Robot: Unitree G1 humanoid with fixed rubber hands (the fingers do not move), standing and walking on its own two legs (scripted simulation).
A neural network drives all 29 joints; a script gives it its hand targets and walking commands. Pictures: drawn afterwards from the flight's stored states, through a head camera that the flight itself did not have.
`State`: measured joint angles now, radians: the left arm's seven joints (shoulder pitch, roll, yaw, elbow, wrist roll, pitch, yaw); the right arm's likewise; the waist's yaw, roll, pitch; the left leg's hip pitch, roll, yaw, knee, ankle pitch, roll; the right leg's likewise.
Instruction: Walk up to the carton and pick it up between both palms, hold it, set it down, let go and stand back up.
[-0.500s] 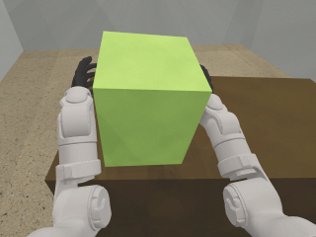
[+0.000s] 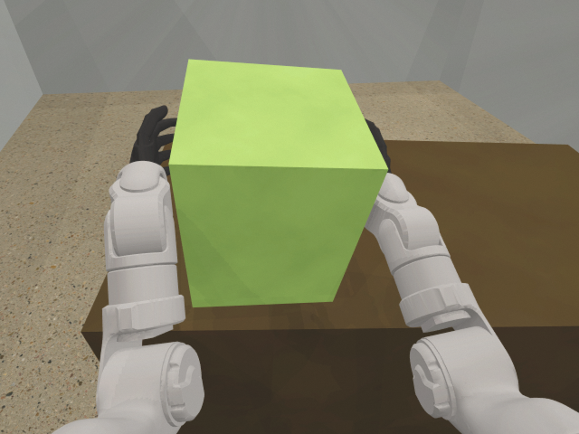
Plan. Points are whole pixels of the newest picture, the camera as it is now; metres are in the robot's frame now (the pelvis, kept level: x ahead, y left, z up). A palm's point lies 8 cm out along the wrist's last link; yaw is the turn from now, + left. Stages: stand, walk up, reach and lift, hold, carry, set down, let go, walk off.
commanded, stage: hold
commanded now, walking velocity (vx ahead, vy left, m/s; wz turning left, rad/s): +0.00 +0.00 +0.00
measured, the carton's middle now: (266, 189) +0.37 +0.01 +0.19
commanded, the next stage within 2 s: none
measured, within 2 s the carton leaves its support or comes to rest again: neither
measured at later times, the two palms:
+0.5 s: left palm (148, 168) +0.36 +0.15 +0.24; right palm (372, 177) +0.36 -0.14 +0.21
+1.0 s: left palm (147, 167) +0.36 +0.15 +0.24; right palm (371, 177) +0.36 -0.14 +0.21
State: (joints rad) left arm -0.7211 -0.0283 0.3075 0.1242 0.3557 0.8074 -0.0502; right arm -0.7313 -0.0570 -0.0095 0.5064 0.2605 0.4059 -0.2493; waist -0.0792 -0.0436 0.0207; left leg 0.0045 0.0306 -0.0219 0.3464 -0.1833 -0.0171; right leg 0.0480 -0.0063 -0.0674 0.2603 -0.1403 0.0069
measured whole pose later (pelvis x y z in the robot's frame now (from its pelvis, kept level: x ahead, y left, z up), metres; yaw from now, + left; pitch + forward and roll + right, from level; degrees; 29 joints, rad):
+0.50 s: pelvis +0.00 +0.00 +0.00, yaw +0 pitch -10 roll -1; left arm -0.74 -0.02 0.30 0.13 0.36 0.81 -0.05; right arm -0.74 -0.06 -0.01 0.51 0.27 0.40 -0.25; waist -0.08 -0.05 0.04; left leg 0.00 0.03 -0.02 0.35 -0.18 -0.01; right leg 0.05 -0.01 -0.07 0.26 -0.13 0.01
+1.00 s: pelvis +0.00 +0.00 +0.00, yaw +0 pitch -10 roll -1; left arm -0.75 -0.02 0.30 0.15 0.37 0.81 -0.05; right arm -0.75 -0.06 -0.02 0.54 0.25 0.39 -0.24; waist -0.08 -0.05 0.03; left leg 0.00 0.03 -0.02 0.34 -0.18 -0.01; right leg 0.04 -0.01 -0.06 0.26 -0.13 0.01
